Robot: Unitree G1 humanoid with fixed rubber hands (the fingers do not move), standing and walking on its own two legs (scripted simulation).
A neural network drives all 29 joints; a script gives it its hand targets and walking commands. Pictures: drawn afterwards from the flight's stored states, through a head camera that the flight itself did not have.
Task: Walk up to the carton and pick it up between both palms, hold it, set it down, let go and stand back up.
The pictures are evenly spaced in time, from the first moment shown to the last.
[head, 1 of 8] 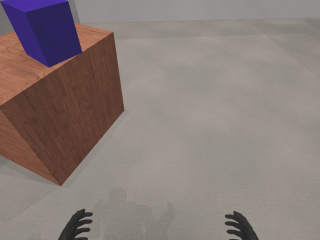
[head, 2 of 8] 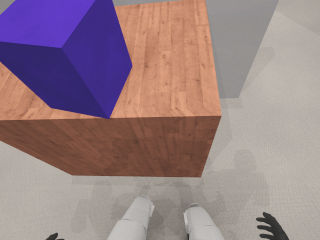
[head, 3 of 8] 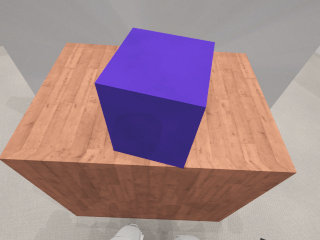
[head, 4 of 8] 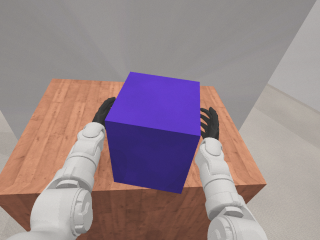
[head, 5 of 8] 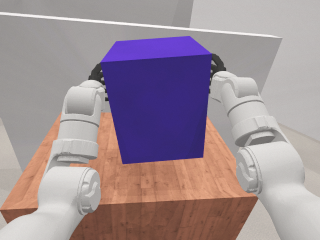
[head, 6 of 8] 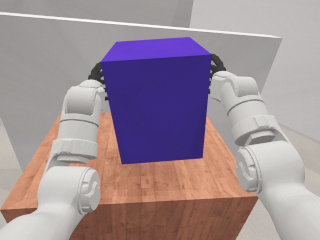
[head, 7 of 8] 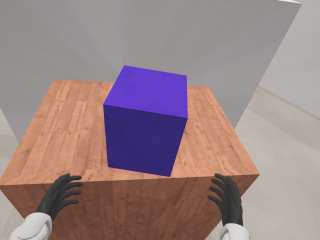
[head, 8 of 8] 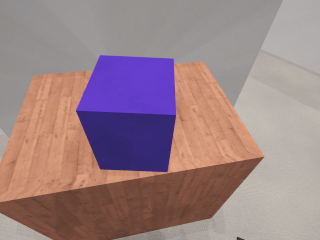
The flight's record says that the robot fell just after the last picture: no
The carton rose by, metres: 0.21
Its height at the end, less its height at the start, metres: +0.00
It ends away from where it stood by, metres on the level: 0.01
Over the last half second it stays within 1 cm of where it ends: yes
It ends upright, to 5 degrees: yes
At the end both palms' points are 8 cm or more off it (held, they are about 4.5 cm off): yes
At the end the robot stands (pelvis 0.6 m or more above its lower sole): yes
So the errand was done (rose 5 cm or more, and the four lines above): yes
